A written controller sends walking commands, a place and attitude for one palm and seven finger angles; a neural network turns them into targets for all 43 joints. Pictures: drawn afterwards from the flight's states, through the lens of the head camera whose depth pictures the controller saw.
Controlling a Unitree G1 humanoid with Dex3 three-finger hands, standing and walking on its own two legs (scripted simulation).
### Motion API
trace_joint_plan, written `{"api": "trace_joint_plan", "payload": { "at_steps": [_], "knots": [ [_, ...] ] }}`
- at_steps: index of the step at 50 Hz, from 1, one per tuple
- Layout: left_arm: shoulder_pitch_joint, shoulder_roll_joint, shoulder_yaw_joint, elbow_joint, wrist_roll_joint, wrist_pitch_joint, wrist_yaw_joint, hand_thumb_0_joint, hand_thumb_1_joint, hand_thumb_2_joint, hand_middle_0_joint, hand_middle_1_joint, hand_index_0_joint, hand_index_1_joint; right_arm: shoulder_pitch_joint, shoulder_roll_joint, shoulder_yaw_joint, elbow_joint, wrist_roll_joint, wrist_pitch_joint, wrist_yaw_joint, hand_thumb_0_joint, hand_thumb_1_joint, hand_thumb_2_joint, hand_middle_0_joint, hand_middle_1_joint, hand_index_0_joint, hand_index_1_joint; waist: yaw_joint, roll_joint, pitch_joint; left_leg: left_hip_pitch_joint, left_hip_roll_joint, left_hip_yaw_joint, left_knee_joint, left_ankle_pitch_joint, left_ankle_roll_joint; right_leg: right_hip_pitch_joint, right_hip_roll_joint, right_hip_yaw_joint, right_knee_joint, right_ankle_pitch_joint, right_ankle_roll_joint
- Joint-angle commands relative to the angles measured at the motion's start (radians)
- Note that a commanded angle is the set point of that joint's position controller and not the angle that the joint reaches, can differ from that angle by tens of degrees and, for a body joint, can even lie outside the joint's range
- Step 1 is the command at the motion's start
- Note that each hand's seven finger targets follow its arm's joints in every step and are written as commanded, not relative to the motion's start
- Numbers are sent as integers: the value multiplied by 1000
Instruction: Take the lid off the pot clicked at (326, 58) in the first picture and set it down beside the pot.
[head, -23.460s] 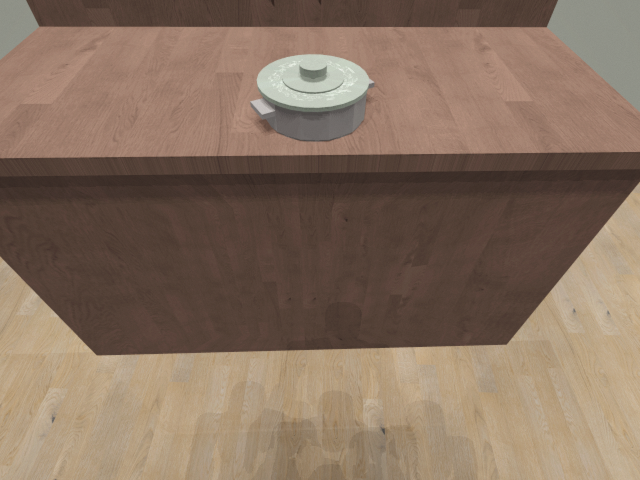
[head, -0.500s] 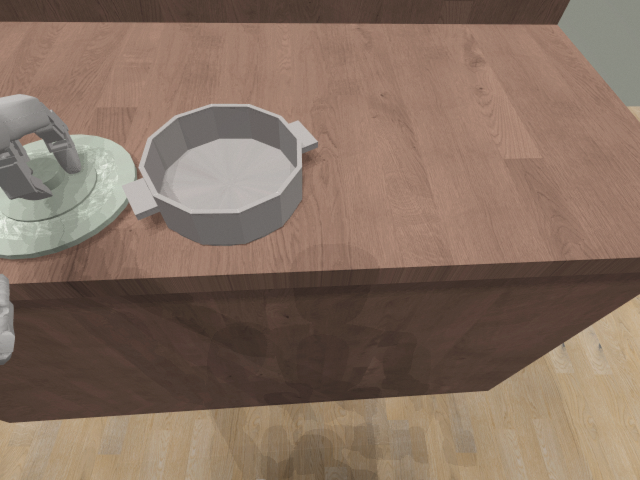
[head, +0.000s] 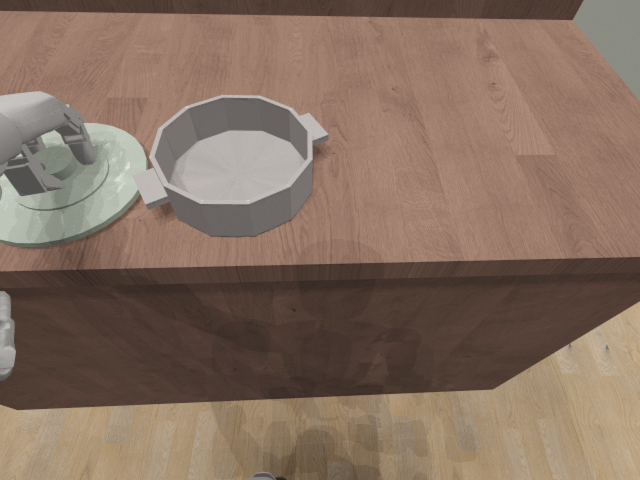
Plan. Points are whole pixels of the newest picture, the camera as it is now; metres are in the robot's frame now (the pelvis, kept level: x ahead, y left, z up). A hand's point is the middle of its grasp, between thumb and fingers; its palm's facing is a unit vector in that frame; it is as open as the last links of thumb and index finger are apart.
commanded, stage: open the fingers wide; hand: left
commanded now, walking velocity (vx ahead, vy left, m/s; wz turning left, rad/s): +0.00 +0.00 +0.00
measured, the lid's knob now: (53, 164) +0.48 +0.33 +0.11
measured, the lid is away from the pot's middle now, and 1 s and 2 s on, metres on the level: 0.23 0.23 0.23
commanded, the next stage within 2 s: raise the empty hand in 0.70 s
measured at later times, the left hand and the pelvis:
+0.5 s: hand (39, 161) +0.46 +0.32 +0.13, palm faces -0.40 -0.12 -0.91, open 10.4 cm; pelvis +0.01 +0.00 +0.00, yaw +0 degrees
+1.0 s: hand (29, 161) +0.45 +0.33 +0.14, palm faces -0.37 -0.11 -0.92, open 11.0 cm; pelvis +0.01 +0.00 +0.00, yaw +0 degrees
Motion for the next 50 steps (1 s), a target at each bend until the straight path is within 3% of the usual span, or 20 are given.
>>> {"api": "trace_joint_plan", "payload": {
  "at_steps": [1,3,7,9,12,16,18,20,24,27,29,31,34,36,38,40,42,44,47,50],
  "knots": [
    [-415,270,46,-122,4,22,32,0,240,921,-581,-849,-611,-866,86,-192,-67,-63,-7,-19,-22,0,-900,-900,200,300,200,300,-31,56,-317,347,-29,-44,-67,146,24,-65,73,-23,-78,144,-52],
    [-400,301,72,-114,0,19,30,0,205,909,-564,-836,-591,-852,86,-196,-64,-62,-6,-19,-23,0,-900,-900,200,300,200,300,-26,34,-321,335,-29,-36,-64,164,25,-43,74,-22,-73,161,-50],
    [-415,271,48,-151,-14,13,17,0,138,882,-528,-813,-549,-825,76,-193,-63,-70,-4,-23,-25,0,-900,-900,200,300,200,300,-21,43,-347,352,-30,-24,-58,216,28,-19,72,-23,-68,206,-51],
    [-389,326,96,-150,1,10,26,0,105,866,-510,-804,-527,-813,88,-193,-66,-72,-8,-13,-22,0,-900,-900,200,300,200,300,-16,57,-375,358,-32,-29,-46,252,27,-11,73,-19,-61,224,-50],
    [-371,264,58,-182,-16,0,15,0,56,841,-481,-789,-494,-797,75,-187,-67,-81,-6,-13,-20,0,-900,-900,200,300,200,300,-16,74,-361,385,-26,-28,-43,302,26,-32,75,-27,-61,229,-51],
    [-340,309,94,-129,-20,15,15,0,-11,813,-445,-767,-452,-771,84,-190,-67,-76,-6,-4,-22,0,-900,-900,200,300,200,300,-24,20,-325,317,-35,-19,-47,232,31,-8,73,-20,-70,230,-45],
    [-374,295,78,-173,-23,15,17,0,-46,800,-428,-754,-432,-756,76,-192,-68,-75,-6,0,-19,0,-900,-900,200,300,200,300,-24,64,-342,353,-33,-24,-47,263,29,-24,74,-21,-66,227,-47],
    [-366,284,67,-166,-17,20,15,0,-81,789,-412,-740,-412,-740,82,-192,-69,-72,-5,1,-18,0,-900,-900,200,300,200,300,-25,52,-328,351,-30,-27,-50,245,28,-35,74,-25,-72,214,-46],
    [-359,336,118,-214,-14,8,24,0,-85,798,-417,-731,-417,-731,76,-189,-71,-86,-7,6,-16,0,-900,-900,200,300,200,300,-12,82,-399,378,-33,-27,-42,299,31,-2,74,-22,-59,241,-49],
    [-357,258,61,-223,-31,5,10,0,-88,803,-420,-725,-420,-725,66,-187,-71,-84,-5,4,-15,0,-900,-900,200,300,200,300,-18,77,-371,402,-23,-28,-42,334,29,-29,74,-29,-67,239,-48],
    [-347,340,132,-235,-23,6,22,0,-89,806,-421,-722,-421,-722,73,-190,-74,-88,-8,12,-12,0,-900,-900,200,300,200,300,-14,83,-386,396,-28,-33,-39,325,30,-20,76,-25,-65,236,-48],
    [-334,326,126,-220,-28,7,21,0,-90,808,-423,-720,-423,-720,71,-185,-72,-89,-9,12,-14,0,-900,-900,200,300,200,300,-15,49,-387,374,-31,-26,-41,318,33,0,74,-23,-66,256,-45],
    [-339,314,119,-261,-28,7,23,0,-91,811,-424,-717,-424,-717,59,-183,-73,-93,-10,15,-9,0,-900,-900,200,300,200,300,-14,91,-382,406,-27,-35,-40,355,30,-23,74,-26,-68,244,-47],
    [-324,300,107,-231,-24,11,24,0,-93,814,-426,-714,-426,-714,60,-182,-73,-91,-9,14,-10,0,-900,-900,200,300,200,300,-18,60,-358,388,-27,-34,-46,309,30,-30,75,-27,-76,223,-46],
    [-314,334,133,-196,-27,14,26,0,-95,818,-428,-710,-428,-710,56,-187,-70,-86,-8,15,-13,0,-900,-900,200,300,200,300,-16,41,-341,353,-28,-24,-50,276,31,-14,75,-23,-75,222,-45],
    [-342,336,123,-195,-20,18,29,0,-97,823,-430,-705,-430,-705,56,-185,-67,-91,-6,14,-15,0,-900,-900,200,300,200,300,-15,53,-344,338,-34,-28,-60,245,29,-7,73,-25,-74,212,-48],
    [-413,304,92,-335,-20,9,29,0,-97,823,-430,-705,-430,-705,35,-183,-71,-99,-9,12,-10,0,-900,-900,200,300,200,300,-6,153,-419,452,-22,-39,-54,352,25,-23,73,-30,-72,216,-54],
    [-391,340,124,-300,-3,12,38,0,-97,823,-430,-705,-430,-705,53,-183,-71,-94,-14,10,-10,0,-900,-900,200,300,200,300,-9,149,-421,463,-22,-53,-48,351,24,-38,77,-29,-78,202,-54],
    [-404,378,165,-343,-35,11,28,0,-97,823,-430,-705,-430,-705,38,-187,-70,-103,-10,7,-14,0,-900,-900,200,300,200,300,-1,119,-446,457,-22,-42,-57,385,31,23,73,-28,-84,246,-54],
    [-444,325,113,-343,-30,28,22,0,-97,823,-430,-705,-430,-705,40,-181,-72,-93,-12,6,-11,0,-900,-900,200,300,200,300,-18,136,-407,470,-20,-58,-74,358,27,-15,73,-34,-103,211,-50]
  ]
}}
